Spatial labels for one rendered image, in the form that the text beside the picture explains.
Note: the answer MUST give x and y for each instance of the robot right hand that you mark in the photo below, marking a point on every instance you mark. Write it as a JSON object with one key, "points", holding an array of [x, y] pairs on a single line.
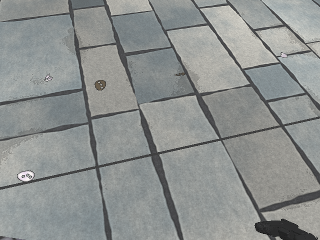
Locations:
{"points": [[284, 229]]}

